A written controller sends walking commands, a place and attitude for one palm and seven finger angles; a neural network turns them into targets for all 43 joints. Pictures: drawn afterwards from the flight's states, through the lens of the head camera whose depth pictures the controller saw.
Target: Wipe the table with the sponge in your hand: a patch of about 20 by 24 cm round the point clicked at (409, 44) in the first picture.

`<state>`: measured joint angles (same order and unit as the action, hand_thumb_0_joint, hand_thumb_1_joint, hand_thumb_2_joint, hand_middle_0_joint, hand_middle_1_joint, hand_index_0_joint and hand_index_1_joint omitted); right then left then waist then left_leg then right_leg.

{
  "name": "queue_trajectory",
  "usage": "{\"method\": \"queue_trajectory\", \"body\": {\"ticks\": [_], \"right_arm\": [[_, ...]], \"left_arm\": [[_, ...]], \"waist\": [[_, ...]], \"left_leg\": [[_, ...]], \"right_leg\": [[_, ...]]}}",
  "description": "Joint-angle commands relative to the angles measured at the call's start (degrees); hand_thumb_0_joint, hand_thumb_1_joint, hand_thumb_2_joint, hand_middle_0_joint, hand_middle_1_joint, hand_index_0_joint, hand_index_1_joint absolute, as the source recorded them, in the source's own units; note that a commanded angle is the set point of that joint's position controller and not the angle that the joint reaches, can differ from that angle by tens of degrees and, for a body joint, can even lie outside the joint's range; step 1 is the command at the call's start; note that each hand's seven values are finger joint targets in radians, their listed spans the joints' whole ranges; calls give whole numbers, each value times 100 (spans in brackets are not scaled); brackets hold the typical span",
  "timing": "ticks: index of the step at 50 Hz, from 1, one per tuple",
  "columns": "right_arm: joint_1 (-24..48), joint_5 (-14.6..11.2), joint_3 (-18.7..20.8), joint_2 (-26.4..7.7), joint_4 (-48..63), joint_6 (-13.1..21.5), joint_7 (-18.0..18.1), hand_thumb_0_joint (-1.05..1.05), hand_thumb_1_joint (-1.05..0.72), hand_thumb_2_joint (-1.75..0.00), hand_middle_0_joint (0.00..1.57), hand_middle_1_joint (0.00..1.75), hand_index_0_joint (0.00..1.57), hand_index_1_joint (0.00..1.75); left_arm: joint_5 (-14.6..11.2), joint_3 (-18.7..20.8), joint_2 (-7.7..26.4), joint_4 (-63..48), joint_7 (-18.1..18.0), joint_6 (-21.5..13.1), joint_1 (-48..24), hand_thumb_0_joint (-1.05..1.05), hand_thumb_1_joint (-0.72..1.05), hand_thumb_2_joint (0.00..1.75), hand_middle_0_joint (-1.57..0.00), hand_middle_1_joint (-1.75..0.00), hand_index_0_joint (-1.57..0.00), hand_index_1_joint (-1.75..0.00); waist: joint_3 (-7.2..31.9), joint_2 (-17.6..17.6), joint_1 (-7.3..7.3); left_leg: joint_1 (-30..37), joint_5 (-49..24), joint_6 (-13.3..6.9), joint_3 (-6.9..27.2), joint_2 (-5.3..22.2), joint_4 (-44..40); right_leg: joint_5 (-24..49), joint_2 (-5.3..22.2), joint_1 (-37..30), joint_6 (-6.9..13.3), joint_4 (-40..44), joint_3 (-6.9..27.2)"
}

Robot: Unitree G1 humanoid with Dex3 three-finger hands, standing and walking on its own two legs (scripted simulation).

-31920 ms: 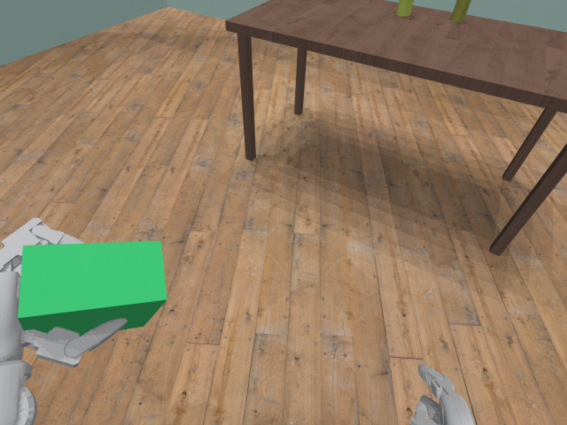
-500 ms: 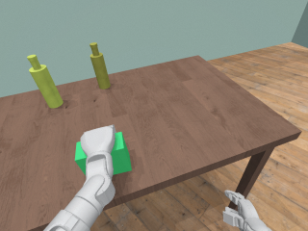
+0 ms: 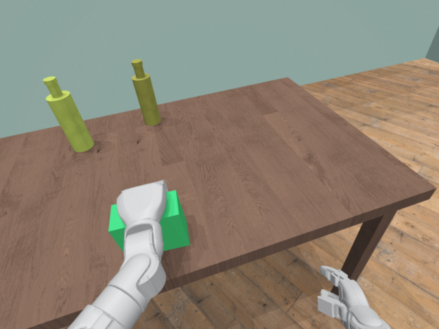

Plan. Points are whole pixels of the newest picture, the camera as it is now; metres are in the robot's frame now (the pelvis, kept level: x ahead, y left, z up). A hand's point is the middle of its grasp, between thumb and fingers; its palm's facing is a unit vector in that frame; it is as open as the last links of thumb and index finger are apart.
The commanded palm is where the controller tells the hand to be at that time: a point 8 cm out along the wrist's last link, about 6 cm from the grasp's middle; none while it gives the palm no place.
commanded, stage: wipe back along the third lane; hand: left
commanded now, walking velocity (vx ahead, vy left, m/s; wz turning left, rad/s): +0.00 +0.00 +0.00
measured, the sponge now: (155, 231) +0.31 +0.18 +0.02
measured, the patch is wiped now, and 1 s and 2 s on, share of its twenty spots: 1.00 1.00 1.00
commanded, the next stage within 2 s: slide back across to the middle lane in 0.26 s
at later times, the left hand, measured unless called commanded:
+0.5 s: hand (150, 219) +0.31 +0.18 +0.06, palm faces +0.05 -0.09 -0.99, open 10.0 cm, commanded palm +0.26 +0.18 +0.10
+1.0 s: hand (123, 227) +0.28 +0.22 +0.07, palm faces +0.04 -0.13 -0.99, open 10.0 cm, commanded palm +0.23 +0.23 +0.11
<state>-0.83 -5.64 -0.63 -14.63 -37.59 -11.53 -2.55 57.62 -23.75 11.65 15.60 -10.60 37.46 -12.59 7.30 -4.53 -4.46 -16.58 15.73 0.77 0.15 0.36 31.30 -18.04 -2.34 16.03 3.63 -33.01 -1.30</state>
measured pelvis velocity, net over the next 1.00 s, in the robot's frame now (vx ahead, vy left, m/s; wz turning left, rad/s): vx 0.00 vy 0.00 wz -0.02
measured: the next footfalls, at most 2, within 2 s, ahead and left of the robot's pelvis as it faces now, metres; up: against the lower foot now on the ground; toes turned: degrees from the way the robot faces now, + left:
none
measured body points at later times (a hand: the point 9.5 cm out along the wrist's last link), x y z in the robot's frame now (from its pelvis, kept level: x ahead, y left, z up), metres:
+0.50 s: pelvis -0.01 +0.00 +0.00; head -0.05 -0.03 +0.45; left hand +0.30 +0.18 +0.12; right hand +0.22 -0.21 -0.08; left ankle +0.01 +0.13 -0.73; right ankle -0.01 -0.08 -0.73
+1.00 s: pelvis +0.00 +0.00 +0.00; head -0.04 -0.04 +0.45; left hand +0.27 +0.23 +0.12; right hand +0.25 -0.22 -0.06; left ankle +0.01 +0.13 -0.73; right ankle -0.01 -0.08 -0.73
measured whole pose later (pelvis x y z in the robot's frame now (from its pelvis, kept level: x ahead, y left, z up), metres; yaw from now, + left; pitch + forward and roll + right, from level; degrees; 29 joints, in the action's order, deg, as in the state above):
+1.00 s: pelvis +0.00 +0.00 +0.00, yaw -1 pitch -1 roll +1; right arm 0.0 -4.7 -1.5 -14.9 -37.1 -7.6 0.3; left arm 55.1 -14.3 18.2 3.6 -6.0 32.4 -1.7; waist 4.8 -4.6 -4.3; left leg -12.1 14.9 0.7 -0.9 1.0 28.3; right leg -16.7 -3.0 11.9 3.7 -30.0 -0.1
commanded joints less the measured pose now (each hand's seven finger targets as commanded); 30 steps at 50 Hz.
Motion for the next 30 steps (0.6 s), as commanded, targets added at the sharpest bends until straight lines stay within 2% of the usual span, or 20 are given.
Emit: {"method": "queue_trajectory", "body": {"ticks": [1,3,4,5,7,9,10,13,14,15,16,18,19,20,23,24,26,28,29,30], "right_arm": [[1353,-35,152,-527,1069,276,7,0,-90,-90,20,30,20,30],[1341,-31,152,-539,1047,280,16,0,-90,-90,20,30,20,30],[1336,-12,164,-562,1047,281,15,0,-90,-90,20,30,20,30],[1352,-31,143,-534,1081,279,15,0,-90,-90,20,30,20,30],[1347,-31,152,-526,1088,289,11,0,-90,-90,20,30,20,30],[1317,-19,164,-575,1041,277,18,0,-90,-90,20,30,20,30],[1331,-27,149,-518,1109,287,8,0,-90,-90,20,30,20,30],[1351,-36,141,-531,1082,286,9,0,-90,-90,20,30,20,30],[1329,-20,160,-568,1061,282,10,0,-90,-90,20,30,20,30],[1358,-36,142,-534,1103,281,20,0,-90,-90,20,30,20,30],[1326,-45,136,-532,1090,288,19,0,-90,-90,20,30,20,30],[1335,-40,132,-550,1070,292,39,0,-90,-90,20,30,20,30],[1324,-25,157,-581,1050,290,50,0,-90,-90,20,30,20,30],[1336,-31,146,-550,1095,298,66,0,-90,-90,20,30,20,30],[1396,-19,127,-526,1136,331,73,0,-90,-90,20,30,20,30],[1379,-1,154,-570,1117,331,90,0,-90,-90,20,30,20,30],[1416,-14,114,-526,1137,352,104,0,-90,-90,20,30,20,30],[1460,-9,110,-526,1136,374,115,0,-90,-90,20,30,20,30],[1443,15,132,-571,1117,388,117,0,-90,-90,20,30,20,30],[1517,-2,103,-522,1176,404,113,0,-90,-90,20,30,20,30]], "left_arm": [[-288,-50,-161,-363,212,-74,-629,0,10,130,-120,-160,-120,-160],[-272,3,-118,-302,205,-56,-653,0,10,130,-120,-160,-120,-160],[-272,210,82,-319,191,-53,-572,0,10,130,-120,-160,-120,-160],[-269,3,-124,-346,200,-48,-577,0,10,130,-120,-160,-120,-160],[-275,-45,-168,-354,209,-52,-559,0,10,130,-120,-160,-120,-160],[-231,223,107,-285,179,-37,-600,0,10,130,-120,-160,-120,-160],[-267,-66,-207,-358,192,-29,-571,0,10,130,-120,-160,-120,-160],[-271,24,-90,-290,185,-26,-570,0,10,130,-120,-160,-120,-160],[-271,275,141,-293,164,-17,-503,0,10,130,-120,-160,-120,-160],[-266,15,-109,-329,176,-7,-602,0,10,130,-120,-160,-120,-160],[-275,-33,-152,-265,187,-3,-709,0,10,130,-120,-160,-120,-160],[-260,64,-47,-165,181,18,-700,0,10,130,-120,-160,-120,-160],[-258,369,242,-217,159,14,-684,0,10,130,-120,-160,-120,-160],[-261,286,143,-332,154,5,-788,0,10,130,-120,-160,-120,-160],[-267,377,267,-570,160,-37,-639,0,10,130,-120,-160,-120,-160],[-256,781,669,-612,131,-50,-476,0,10,130,-120,-160,-120,-160],[-249,614,496,-720,136,-36,-560,0,10,130,-120,-160,-120,-160],[-198,686,608,-810,151,-10,-437,0,10,130,-120,-160,-120,-160],[-158,957,892,-907,139,-14,-358,0,10,130,-120,-160,-120,-160],[-160,764,712,-1044,164,-9,-370,0,10,130,-120,-160,-120,-160]], "waist": [[491,1156,101],[488,1105,88],[489,1132,37],[524,1108,77],[493,1101,72],[483,1056,44],[550,1030,66],[434,1060,65],[479,1109,22],[478,1076,75],[373,1108,110],[342,1104,80],[402,1075,17],[561,1065,35],[567,905,-19],[585,918,-100],[494,933,-40],[447,930,-69],[509,903,-125],[480,805,-100]], "left_leg": [[177,-961,-317,-92,-225,-171],[165,-930,-314,-102,-229,-183],[128,-891,-308,-62,-226,-205],[146,-906,-311,-98,-225,-193],[166,-914,-315,-110,-226,-183],[125,-849,-295,-56,-214,-220],[156,-914,-319,-119,-228,-192],[128,-858,-304,-106,-222,-197],[97,-806,-296,-70,-217,-223],[118,-794,-308,-115,-223,-218],[102,-747,-305,-88,-209,-231],[92,-716,-300,-102,-215,-246],[93,-651,-296,-71,-214,-275],[144,-707,-309,-107,-221,-272],[230,-812,-309,-97,-233,-296],[216,-799,-299,-53,-230,-330],[250,-884,-306,-86,-229,-337],[306,-911,-304,-103,-236,-354],[336,-935,-297,-65,-239,-378],[347,-967,-306,-86,-239,-383]], "right_leg": [[1760,70,-264,-15,645,333],[1699,65,-249,-12,649,338],[1637,46,-260,7,666,369],[1627,72,-279,-9,627,313],[1634,70,-247,-18,647,286],[1499,38,-209,19,644,351],[1606,71,-286,-9,620,270],[1525,61,-211,-5,656,309],[1427,42,-233,9,676,338],[1374,65,-220,-14,674,304],[1293,55,-129,-13,692,266],[1200,58,-121,-12,722,297],[1081,43,-144,4,754,340],[1133,64,-246,-10,705,288],[1245,63,-334,5,716,294],[1151,40,-391,23,748,364],[1314,46,-407,4,749,341],[1282,50,-417,-3,805,392],[1254,29,-477,20,817,441],[1318,49,-486,12,766,376]]}}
